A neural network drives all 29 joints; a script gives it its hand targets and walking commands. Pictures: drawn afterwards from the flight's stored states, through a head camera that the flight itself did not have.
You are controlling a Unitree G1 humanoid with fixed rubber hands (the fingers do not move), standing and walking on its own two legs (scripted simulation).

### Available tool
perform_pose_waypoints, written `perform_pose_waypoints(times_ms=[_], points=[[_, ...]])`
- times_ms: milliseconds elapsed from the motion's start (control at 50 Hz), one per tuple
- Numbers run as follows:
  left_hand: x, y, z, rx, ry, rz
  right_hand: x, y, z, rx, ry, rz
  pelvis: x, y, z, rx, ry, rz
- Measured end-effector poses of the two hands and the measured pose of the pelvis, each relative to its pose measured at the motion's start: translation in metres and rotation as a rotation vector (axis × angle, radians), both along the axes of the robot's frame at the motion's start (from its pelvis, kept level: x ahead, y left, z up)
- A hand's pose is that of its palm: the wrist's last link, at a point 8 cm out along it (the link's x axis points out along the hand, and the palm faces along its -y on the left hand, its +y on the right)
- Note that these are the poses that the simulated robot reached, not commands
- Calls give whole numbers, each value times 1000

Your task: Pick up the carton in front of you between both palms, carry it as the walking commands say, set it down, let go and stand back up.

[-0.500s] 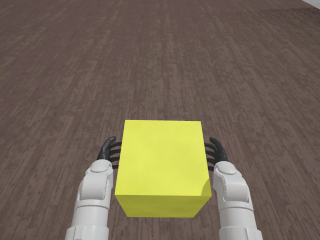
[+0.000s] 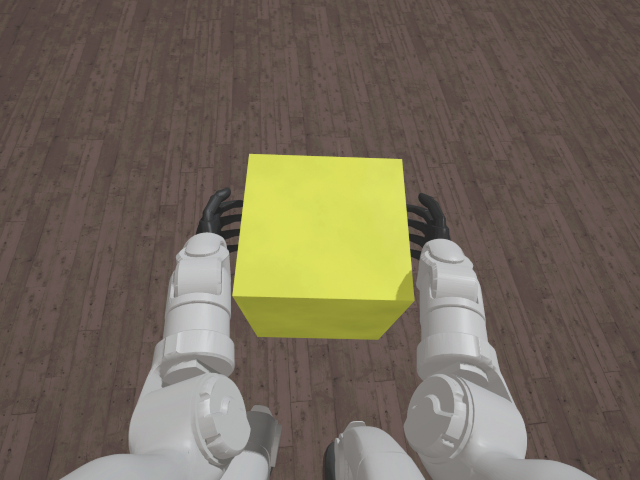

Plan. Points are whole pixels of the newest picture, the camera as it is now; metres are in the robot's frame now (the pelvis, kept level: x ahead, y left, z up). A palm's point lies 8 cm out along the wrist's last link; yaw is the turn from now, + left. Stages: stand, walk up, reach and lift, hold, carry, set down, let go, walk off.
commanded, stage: set down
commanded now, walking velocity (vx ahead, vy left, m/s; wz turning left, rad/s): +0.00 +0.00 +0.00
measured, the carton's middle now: (321, 258) +0.40 +0.01 -0.07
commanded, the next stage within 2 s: none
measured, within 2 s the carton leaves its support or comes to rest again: rests again in 2.00 s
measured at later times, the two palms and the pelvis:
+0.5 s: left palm (228, 257) +0.44 +0.17 -0.18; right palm (391, 272) +0.43 -0.13 -0.17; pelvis +0.01 +0.00 -0.12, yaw -2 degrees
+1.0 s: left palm (233, 278) +0.48 +0.19 -0.36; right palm (364, 292) +0.47 -0.11 -0.35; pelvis -0.02 +0.02 -0.25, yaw -5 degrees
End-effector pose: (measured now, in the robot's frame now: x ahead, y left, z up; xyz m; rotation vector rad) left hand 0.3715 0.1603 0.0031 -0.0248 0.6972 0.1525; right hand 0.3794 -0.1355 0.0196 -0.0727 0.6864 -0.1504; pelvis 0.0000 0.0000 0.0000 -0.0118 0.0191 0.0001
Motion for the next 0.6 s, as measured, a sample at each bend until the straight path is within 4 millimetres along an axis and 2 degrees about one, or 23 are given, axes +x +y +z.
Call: perform_pose_waypoints(times_ms=[120,180,240,320,420,500,600], points=[[15,-8,-72,55,4,-70,0,-8,-80,11,5,-36,-6,4,-19,-6,217,-12],[23,-10,-110,32,-21,-72,1,-11,-120,14,-20,-54,-8,5,-38,-1,334,-21],[30,-11,-143,13,-39,-66,8,-12,-151,29,-38,-68,-9,6,-60,4,423,-28],[45,-5,-162,19,-78,-47,28,-7,-171,50,-76,-56,-7,5,-88,11,502,-34],[63,4,-168,8,-101,-19,50,2,-179,74,-99,-54,0,4,-111,5,565,-36],[69,10,-178,4,-50,-21,54,8,-191,77,-49,-62,7,4,-117,-5,595,-31],[74,12,-205,-2,-4,-38,55,10,-215,65,-3,-77,13,7,-128,-14,658,-29]])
